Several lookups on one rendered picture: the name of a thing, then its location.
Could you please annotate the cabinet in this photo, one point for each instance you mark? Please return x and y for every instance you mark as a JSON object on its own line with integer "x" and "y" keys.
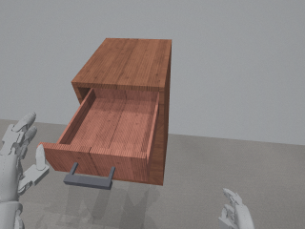
{"x": 134, "y": 64}

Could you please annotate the drawer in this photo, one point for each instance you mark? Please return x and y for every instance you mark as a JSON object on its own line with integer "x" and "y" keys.
{"x": 111, "y": 128}

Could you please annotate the left robot hand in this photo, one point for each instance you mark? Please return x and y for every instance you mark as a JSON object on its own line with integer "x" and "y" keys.
{"x": 15, "y": 146}

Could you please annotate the robot left forearm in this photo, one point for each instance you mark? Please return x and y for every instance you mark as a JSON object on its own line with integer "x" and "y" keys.
{"x": 10, "y": 212}

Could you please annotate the handle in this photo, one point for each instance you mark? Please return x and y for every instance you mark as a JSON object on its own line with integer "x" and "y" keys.
{"x": 90, "y": 182}

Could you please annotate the right robot hand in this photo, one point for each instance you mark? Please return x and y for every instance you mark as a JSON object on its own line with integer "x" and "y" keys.
{"x": 240, "y": 216}

